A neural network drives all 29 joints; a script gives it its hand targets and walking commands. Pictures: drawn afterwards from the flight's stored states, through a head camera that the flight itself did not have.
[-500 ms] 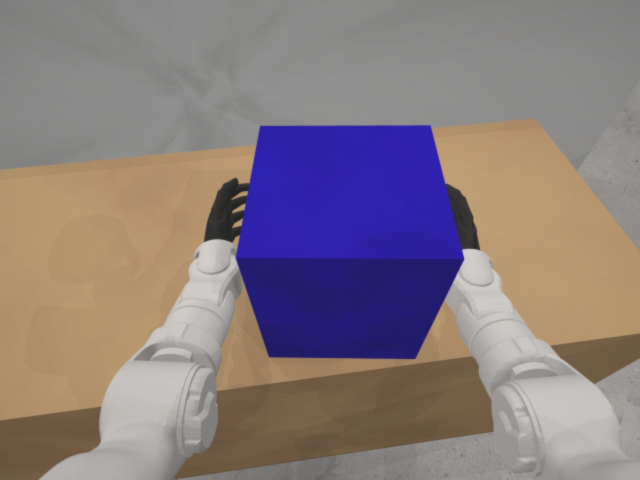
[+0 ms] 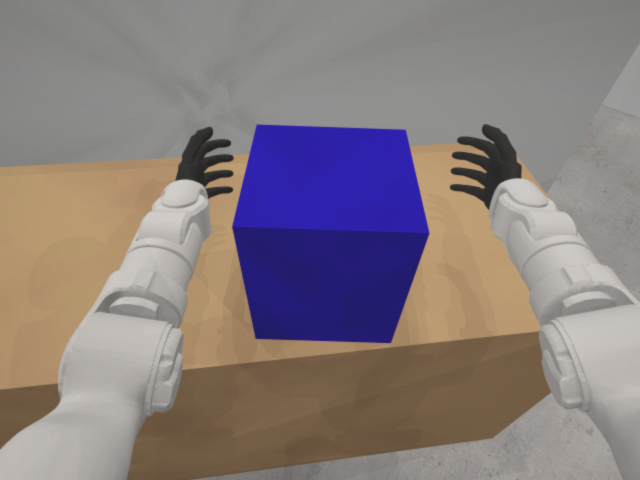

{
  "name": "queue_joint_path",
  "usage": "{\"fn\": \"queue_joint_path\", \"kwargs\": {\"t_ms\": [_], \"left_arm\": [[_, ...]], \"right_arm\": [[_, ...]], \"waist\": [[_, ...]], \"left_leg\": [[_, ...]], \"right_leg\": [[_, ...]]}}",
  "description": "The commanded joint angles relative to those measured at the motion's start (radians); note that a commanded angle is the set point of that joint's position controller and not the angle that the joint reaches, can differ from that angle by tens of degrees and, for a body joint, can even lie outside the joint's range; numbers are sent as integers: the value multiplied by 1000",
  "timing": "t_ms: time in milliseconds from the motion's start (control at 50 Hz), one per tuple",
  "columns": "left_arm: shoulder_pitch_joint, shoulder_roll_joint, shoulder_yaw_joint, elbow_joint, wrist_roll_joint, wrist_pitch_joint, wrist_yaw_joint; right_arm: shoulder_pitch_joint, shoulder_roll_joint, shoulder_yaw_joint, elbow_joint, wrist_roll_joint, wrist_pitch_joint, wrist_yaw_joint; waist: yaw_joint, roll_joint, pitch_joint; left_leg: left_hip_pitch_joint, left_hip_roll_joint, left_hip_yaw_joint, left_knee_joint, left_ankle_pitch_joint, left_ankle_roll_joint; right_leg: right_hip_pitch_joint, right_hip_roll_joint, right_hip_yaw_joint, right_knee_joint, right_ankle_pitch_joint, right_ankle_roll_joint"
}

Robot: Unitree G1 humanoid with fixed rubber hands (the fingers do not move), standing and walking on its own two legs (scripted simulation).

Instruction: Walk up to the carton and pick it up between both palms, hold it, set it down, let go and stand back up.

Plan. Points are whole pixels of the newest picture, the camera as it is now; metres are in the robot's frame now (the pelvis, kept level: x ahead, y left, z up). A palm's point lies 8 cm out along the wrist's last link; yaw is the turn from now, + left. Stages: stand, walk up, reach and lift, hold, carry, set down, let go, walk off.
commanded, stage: set down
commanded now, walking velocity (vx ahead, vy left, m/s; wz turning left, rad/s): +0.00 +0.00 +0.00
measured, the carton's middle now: (327, 239) +0.45 +0.01 +0.05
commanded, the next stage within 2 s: none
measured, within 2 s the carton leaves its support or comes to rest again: neither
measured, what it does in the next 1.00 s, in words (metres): stands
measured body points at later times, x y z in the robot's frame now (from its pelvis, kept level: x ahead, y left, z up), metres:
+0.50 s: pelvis +0.01 -0.02 +0.01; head +0.01 +0.00 +0.46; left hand +0.47 +0.19 +0.21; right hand +0.46 -0.19 +0.21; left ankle +0.03 +0.13 -0.74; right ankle +0.04 -0.11 -0.74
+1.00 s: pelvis +0.01 +0.00 +0.01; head +0.03 +0.01 +0.46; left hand +0.41 +0.21 +0.14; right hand +0.40 -0.19 +0.14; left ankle +0.03 +0.13 -0.74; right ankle +0.04 -0.11 -0.74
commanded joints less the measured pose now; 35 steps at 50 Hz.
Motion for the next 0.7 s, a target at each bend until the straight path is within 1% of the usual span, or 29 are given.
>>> {"fn": "queue_joint_path", "kwargs": {"t_ms": [0,20,40,60,80,100,140,160,180,200,220,260,280,320,340,360,400,420,440,460,520,540,560,580,600,620,640,660,680], "left_arm": [[-631,190,-6,-105,-57,-34,11],[-568,215,28,-381,-45,-14,19],[-547,168,15,-68,-27,-12,-2],[-593,220,35,-391,-48,0,-4],[-623,208,16,-250,-47,15,-10],[-598,205,17,-285,-57,25,-14],[-531,186,27,-165,-41,49,-37],[-681,222,36,-208,-51,60,-32],[-649,231,24,-298,-52,82,-21],[-687,206,-3,-136,-64,89,-20],[-628,164,-24,-203,-60,90,-17],[-730,237,6,-356,-91,107,4],[-610,200,9,-301,-66,125,4],[-674,228,27,-186,-53,158,-17],[-444,186,78,-226,-1,175,-31],[-562,257,113,-229,4,190,-46],[-523,272,135,-358,40,214,-58],[-598,319,155,-330,36,214,-58],[-445,274,157,-278,56,209,-68],[-569,305,154,-286,43,193,-74],[-474,254,137,-386,43,211,-67],[-557,259,109,-372,28,215,-65],[-252,188,134,-442,88,230,-73],[-447,249,158,-472,60,229,-86],[-209,210,174,-494,91,242,-98],[-338,231,168,-462,80,238,-109],[-111,167,174,-433,109,246,-124],[-190,203,183,-541,88,240,-130],[-208,204,167,-505,84,242,-137]], "right_arm": [[-575,-108,-115,-226,-92,18,-33],[-493,-159,-124,-407,-82,5,-42],[-504,-47,-123,-173,-116,29,-57],[-517,-150,-158,-414,-100,14,-70],[-560,-107,-150,-327,-112,36,-85],[-544,-124,-171,-370,-123,47,-93],[-497,-64,-151,-321,-138,76,-116],[-640,-101,-183,-360,-139,92,-116],[-609,-116,-186,-409,-130,102,-124],[-654,-96,-205,-305,-156,119,-128],[-574,-79,-219,-305,-155,109,-129],[-666,-123,-220,-495,-139,120,-140],[-562,-78,-191,-399,-128,136,-141],[-647,-104,-187,-329,-121,164,-134],[-455,-58,-109,-342,-81,165,-133],[-572,-87,-113,-380,-74,175,-139],[-514,-100,-94,-439,-21,186,-153],[-578,-109,-100,-439,-22,192,-157],[-430,-61,-61,-400,-26,192,-163],[-531,-62,-85,-436,-28,191,-165],[-444,-70,-73,-447,0,195,-157],[-488,-102,-108,-412,-12,200,-151],[-198,-40,-40,-396,7,192,-151],[-387,-86,-71,-456,16,188,-152],[-198,-58,-8,-451,48,189,-148],[-315,-85,-41,-426,35,189,-144],[-117,-46,10,-399,44,181,-136],[-218,-86,-30,-505,46,164,-136],[-245,-76,-42,-501,21,160,-133]], "waist": [[-7,52,-547],[14,85,-760],[-27,29,-496],[-17,74,-772],[-50,68,-649],[-53,65,-673],[-54,32,-542],[-50,70,-581],[-50,89,-611],[-84,72,-480],[-90,111,-492],[-73,129,-662],[-75,120,-584],[-70,112,-554],[-33,65,-533],[-28,44,-546],[-28,73,-578],[-17,62,-539],[-13,27,-482],[-20,24,-477],[-26,73,-425],[-52,119,-412],[-28,116,-396],[-37,95,-420],[-23,66,-356],[-36,80,-332],[-25,37,-236],[-21,47,-280],[-34,54,-249]], "left_leg": [[197,-54,-3,-32,-20,23],[296,-62,11,-42,117,3],[168,-57,-8,-23,25,25],[292,-70,11,-33,151,2],[237,-67,2,-22,113,-1],[261,-71,3,-34,105,-10],[211,-73,-1,-61,0,0],[175,-69,1,-78,-14,-2],[225,-65,-5,-77,34,-8],[181,-55,-12,-71,-39,-6],[244,-51,-14,-73,-14,-12],[291,-60,-2,-52,90,-24],[306,-56,-11,-52,131,-22],[252,-66,4,-69,80,-19],[300,-62,-2,-91,158,-6],[225,-76,11,-108,123,5],[220,-81,9,-130,182,2],[175,-89,16,-121,156,1],[195,-86,13,-134,142,12],[154,-85,20,-148,71,12],[269,-74,16,-146,151,-2],[281,-70,15,-135,162,-20],[397,-67,15,-134,274,-13],[358,-75,19,-129,258,-24],[394,-74,13,-131,317,-10],[342,-79,6,-140,276,-15],[394,-72,7,-151,287,-7],[404,-75,18,-151,280,-11],[388,-81,14,-144,259,-11]], "right_leg": [[168,-9,-11,-36,-15,14],[287,0,-8,-41,148,18],[224,-6,-13,-19,73,15],[348,-10,-6,-37,214,31],[317,0,-15,-16,206,34],[326,9,-33,-23,196,32],[357,-6,-21,-53,130,27],[337,-7,-26,-51,98,24],[359,-1,-20,-53,141,24],[273,4,-40,-58,28,16],[281,-7,-28,-72,23,6],[303,13,-41,-52,140,11],[328,19,-39,-44,192,8],[355,10,-49,-44,170,24],[488,8,-39,-48,296,26],[528,3,-21,-41,305,47],[636,4,1,-21,439,54],[612,3,-9,-17,414,66],[659,-3,11,-35,418,66],[604,-9,12,-49,319,63],[557,11,-12,-65,317,48],[501,18,-20,-71,297,39],[608,20,-12,-80,416,30],[556,21,-23,-77,409,44],[633,24,-12,-68,514,54],[582,23,-24,-69,447,53],[619,20,-14,-85,457,48],[568,24,-27,-94,421,54],[535,23,-30,-95,375,57]]}}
